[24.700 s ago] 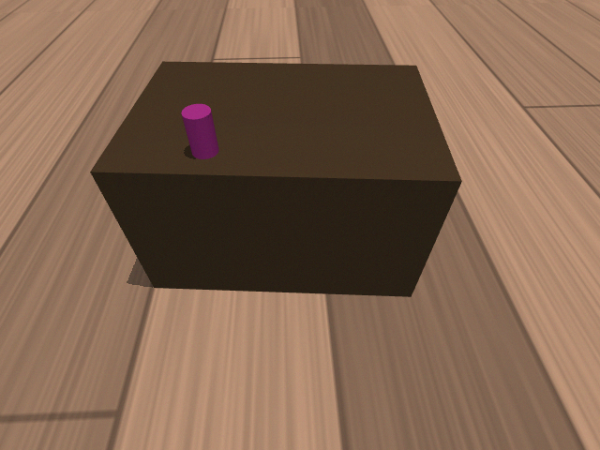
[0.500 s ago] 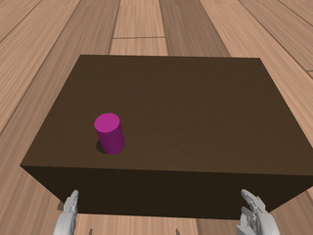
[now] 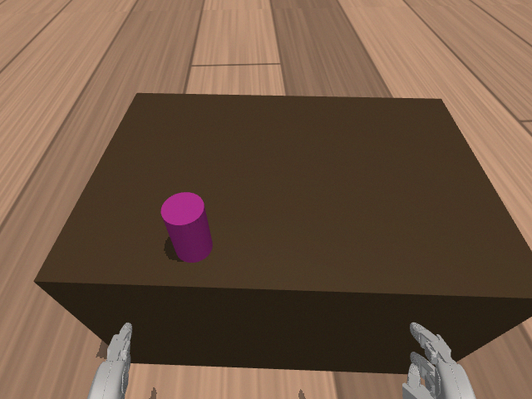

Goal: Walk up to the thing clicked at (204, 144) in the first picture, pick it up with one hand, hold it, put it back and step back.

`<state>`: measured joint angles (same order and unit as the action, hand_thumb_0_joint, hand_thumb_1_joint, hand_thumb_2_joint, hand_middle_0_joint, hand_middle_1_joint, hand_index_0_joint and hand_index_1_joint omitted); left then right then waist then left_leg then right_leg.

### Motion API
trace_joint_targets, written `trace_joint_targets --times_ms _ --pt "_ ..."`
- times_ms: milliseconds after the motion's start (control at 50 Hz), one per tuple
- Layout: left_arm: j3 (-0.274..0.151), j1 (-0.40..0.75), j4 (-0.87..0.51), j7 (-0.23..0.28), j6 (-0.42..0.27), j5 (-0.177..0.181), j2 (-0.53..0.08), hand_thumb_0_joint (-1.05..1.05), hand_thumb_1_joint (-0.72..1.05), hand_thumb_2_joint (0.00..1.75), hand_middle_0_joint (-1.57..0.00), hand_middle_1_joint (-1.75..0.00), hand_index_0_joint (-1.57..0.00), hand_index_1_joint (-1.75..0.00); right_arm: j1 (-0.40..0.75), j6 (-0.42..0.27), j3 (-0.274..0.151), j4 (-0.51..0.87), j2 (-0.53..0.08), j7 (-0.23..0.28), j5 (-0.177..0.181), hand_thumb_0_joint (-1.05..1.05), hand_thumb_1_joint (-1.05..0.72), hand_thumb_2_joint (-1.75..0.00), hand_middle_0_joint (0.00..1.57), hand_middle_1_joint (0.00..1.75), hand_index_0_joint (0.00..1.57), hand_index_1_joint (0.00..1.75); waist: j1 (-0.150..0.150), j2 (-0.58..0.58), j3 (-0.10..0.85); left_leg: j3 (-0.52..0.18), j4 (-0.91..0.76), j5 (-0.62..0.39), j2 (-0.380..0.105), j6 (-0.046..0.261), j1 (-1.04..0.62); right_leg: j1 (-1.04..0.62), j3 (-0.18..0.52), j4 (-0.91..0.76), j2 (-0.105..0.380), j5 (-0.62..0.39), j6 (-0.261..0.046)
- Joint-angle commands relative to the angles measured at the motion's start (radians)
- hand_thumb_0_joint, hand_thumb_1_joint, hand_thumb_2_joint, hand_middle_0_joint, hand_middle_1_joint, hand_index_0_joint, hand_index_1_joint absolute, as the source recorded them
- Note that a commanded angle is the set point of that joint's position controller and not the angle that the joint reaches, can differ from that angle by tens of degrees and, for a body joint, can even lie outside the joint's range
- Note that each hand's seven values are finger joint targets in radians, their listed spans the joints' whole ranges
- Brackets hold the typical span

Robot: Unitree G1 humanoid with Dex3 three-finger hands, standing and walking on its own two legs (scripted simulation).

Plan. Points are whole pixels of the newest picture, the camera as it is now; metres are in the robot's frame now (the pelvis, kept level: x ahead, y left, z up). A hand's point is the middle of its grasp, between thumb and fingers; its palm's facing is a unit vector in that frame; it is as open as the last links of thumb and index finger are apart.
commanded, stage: home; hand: left
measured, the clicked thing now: (188, 228) +0.45 +0.18 -0.05
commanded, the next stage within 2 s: stand in 0.62 s
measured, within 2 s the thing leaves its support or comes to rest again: neither
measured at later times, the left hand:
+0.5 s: hand out of the picture +0.11 +0.24 -0.11, palm faces -0.03 -0.93 -0.37, open 17.5 cm
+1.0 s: hand out of the picture +0.04 +0.24 -0.10, palm faces +0.01 -0.94 -0.35, open 13.8 cm
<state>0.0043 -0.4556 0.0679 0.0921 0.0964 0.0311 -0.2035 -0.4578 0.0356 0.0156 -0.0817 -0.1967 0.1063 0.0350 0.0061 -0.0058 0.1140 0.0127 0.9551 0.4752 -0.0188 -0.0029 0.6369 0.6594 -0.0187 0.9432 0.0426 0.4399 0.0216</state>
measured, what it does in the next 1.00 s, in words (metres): rises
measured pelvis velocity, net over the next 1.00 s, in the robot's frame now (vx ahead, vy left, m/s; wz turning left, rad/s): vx -0.01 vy -0.01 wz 0.03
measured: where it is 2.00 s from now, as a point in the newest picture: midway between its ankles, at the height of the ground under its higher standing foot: outside the picture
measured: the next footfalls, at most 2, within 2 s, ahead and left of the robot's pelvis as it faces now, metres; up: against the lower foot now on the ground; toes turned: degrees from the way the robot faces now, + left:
none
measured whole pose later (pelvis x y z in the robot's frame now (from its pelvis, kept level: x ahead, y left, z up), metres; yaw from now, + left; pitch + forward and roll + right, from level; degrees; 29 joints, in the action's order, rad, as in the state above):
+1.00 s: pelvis -0.01 -0.01 +0.05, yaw +2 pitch -4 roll +0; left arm 0.00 -0.19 1.08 0.01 -0.02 -0.02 -0.33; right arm -0.16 -0.01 -0.01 -1.09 -0.31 0.00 -0.02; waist 0.01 0.01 -0.05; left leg -0.01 0.46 0.23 -0.01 -0.01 0.16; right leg 0.18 -0.05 0.46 0.04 0.22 0.01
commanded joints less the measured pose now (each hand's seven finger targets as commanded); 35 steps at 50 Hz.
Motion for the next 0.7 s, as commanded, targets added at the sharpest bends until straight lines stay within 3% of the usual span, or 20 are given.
trace_joint_targets --times_ms 0,20,40,100,160,200,220,240,260,280,320,360,440,540,680 --pt "-0.047 0.007 -0.172 0.01 -0.052 -0.004 -0.09 0.0 -0.59 0.03 -0.04 -0.05 -0.04 -0.05 0.007 -0.058 -0.05 0.155 -0.083 0.009 -0.005 0.0 -0.9 -0.9 0.2 0.3 0.2 0.3 0.001 0.027 0.093 0.009 -0.171 -0.193 0.018 0.003 -0.045 -0.099 -0.032 -0.138 -0.031 -0.165 -0.029" --pt "-0.088 -0.011 -0.216 0.027 -0.043 -0.01 -0.122 0.0 -0.59 0.03 -0.04 -0.05 -0.04 -0.05 0.09 -0.06 -0.075 -0.042 -0.162 0.021 0.001 0.0 -0.9 -0.9 0.2 0.3 0.2 0.3 -0.024 -0.022 0.106 -0.028 -0.158 -0.17 0.004 0.006 -0.062 -0.111 -0.042 -0.145 -0.047 -0.163 -0.026" --pt "-0.062 -0.022 -0.216 0.029 -0.033 -0.011 -0.104 0.0 -0.57 0.05 -0.05 -0.05 -0.05 -0.05 0.088 -0.069 -0.063 -0.021 -0.15 0.024 0.004 0.0 -0.9 -0.9 0.2 0.3 0.2 0.3 -0.022 0.005 0.074 -0.031 -0.171 -0.153 0.007 0.007 -0.051 -0.105 -0.04 -0.149 -0.042 -0.152 -0.027" --pt "-0.038 -0.024 -0.225 0.039 -0.019 -0.01 -0.088 0.0 -0.6 0.03 -0.04 -0.05 -0.04 -0.05 0.116 -0.086 -0.052 -0.053 -0.135 0.027 0.004 0.0 -0.9 -0.9 0.2 0.3 0.2 0.3 -0.022 0.008 0.068 -0.027 -0.169 -0.144 0.006 0.007 -0.048 -0.107 -0.038 -0.154 -0.04 -0.144 -0.027" --pt "-0.034 -0.026 -0.22 0.046 -0.008 -0.015 -0.086 0.0 -0.56 0.05 -0.05 -0.05 -0.05 -0.05 0.131 -0.101 -0.053 -0.119 -0.132 0.036 -0.001 0.0 -0.9 -0.9 0.2 0.3 0.2 0.3 -0.04 0.036 0.077 -0.012 -0.157 -0.171 0.006 0.007 -0.064 -0.101 -0.041 -0.16 -0.043 -0.165 -0.028" --pt "-0.053 -0.017 -0.254 0.052 -0.002 -0.015 -0.11 0.0 -0.59 0.03 -0.05 -0.05 -0.04 -0.05 0.159 -0.11 -0.056 -0.135 -0.14 0.038 -0.003 0.0 -0.9 -0.9 0.2 0.3 0.2 0.3 -0.032 0.058 0.092 -0.019 -0.158 -0.181 0.005 0.005 -0.069 -0.106 -0.046 -0.155 -0.043 -0.17 -0.029" --pt "-0.104 0.141 0.097 0.004 -0.058 -0.139 -0.279 0.0 -0.6 0.02 -0.04 -0.05 -0.04 -0.05 0.222 -0.093 -0.098 -0.392 -0.286 -0.014 -0.146 0.0 -0.9 -0.9 0.2 0.3 0.2 0.3 0.003 0.038 -0.061 -0.083 -0.195 -0.232 -0.029 0.05 -0.134 -0.221 0.026 -0.184 0.026 -0.135 -0.087" --pt "-0.113 0.12 0.211 -0.021 -0.085 -0.146 -0.278 0.0 -0.55 0.05 -0.05 -0.05 -0.05 -0.05 0.21 -0.086 -0.104 -0.429 -0.282 -0.035 -0.153 0.0 -0.9 -0.9 0.2 0.3 0.2 0.3 -0.001 0.019 0.0 -0.088 -0.189 -0.266 -0.04 0.073 -0.173 -0.234 0.04 -0.171 0.031 -0.155 -0.1" --pt "-0.108 0.127 0.239 -0.033 -0.1 -0.143 -0.276 0.0 -0.56 0.05 -0.05 -0.05 -0.05 -0.05 0.227 -0.085 -0.101 -0.44 -0.275 -0.048 -0.143 0.0 -0.9 -0.9 0.2 0.3 0.2 0.3 -0.002 -0.011 0.009 -0.097 -0.18 -0.266 -0.034 0.08 -0.169 -0.25 0.062 -0.181 0.037 -0.165 -0.111" --pt "-0.094 0.13 0.261 -0.046 -0.112 -0.129 -0.27 0.0 -0.56 0.05 -0.05 -0.05 -0.05 -0.05 0.24 -0.083 -0.101 -0.444 -0.28 -0.056 -0.141 0.0 -0.9 -0.9 0.2 0.3 0.2 0.3 -0.001 -0.006 -0.024 -0.105 -0.201 -0.249 -0.029 0.085 -0.155 -0.234 0.062 -0.196 0.033 -0.136 -0.109" --pt "-0.075 0.162 0.325 -0.065 -0.133 -0.102 -0.267 0.0 -0.57 0.04 -0.05 -0.05 -0.05 -0.05 0.247 -0.092 -0.098 -0.479 -0.283 -0.079 -0.108 0.0 -0.9 -0.9 0.2 0.3 0.2 0.3 0.005 0.0 -0.003 -0.107 -0.226 -0.236 -0.032 0.082 -0.193 -0.27 0.059 -0.209 0.036 -0.141 -0.105" --pt "-0.074 0.172 0.398 -0.073 -0.14 -0.081 -0.275 0.0 -0.57 0.04 -0.05 -0.05 -0.05 -0.05 0.261 -0.094 -0.105 -0.525 -0.292 -0.089 -0.09 0.0 -0.9 -0.9 0.2 0.3 0.2 0.3 0.01 0.002 0.022 -0.109 -0.228 -0.261 -0.033 0.076 -0.23 -0.286 0.073 -0.227 0.039 -0.206 -0.102" --pt "-0.079 0.223 0.52 -0.072 -0.145 -0.079 -0.298 0.0 -0.59 0.03 -0.04 -0.05 -0.04 -0.05 0.269 -0.088 -0.103 -0.606 -0.28 -0.096 -0.086 0.0 -0.9 -0.9 0.2 0.3 0.2 0.3 0.001 -0.015 0.003 -0.105 -0.252 -0.29 -0.029 0.069 -0.27 -0.316 0.095 -0.265 0.057 -0.262 -0.099" --pt "-0.075 0.243 0.636 -0.068 -0.142 -0.07 -0.305 0.0 -0.61 0.02 -0.04 -0.04 -0.04 -0.04 0.28 -0.081 -0.104 -0.696 -0.307 -0.094 -0.084 0.0 -0.9 -0.9 0.2 0.3 0.2 0.3 0.007 0.044 -0.071 -0.155 -0.356 -0.272 -0.06 0.08 -0.292 -0.328 0.07 -0.308 0.043 -0.231 -0.084" --pt "-0.064 0.252 0.781 -0.067 -0.136 -0.059 -0.318 0.0 -0.59 0.03 -0.04 -0.05 -0.04 -0.05 0.292 -0.076 -0.092 -0.808 -0.317 -0.09 -0.074 0.0 -0.9 -0.9 0.2 0.3 0.2 0.3 0.006 0.038 -0.09 -0.15 -0.462 -0.309 -0.07 0.057 -0.356 -0.412 0.065 -0.407 0.057 -0.256 -0.075"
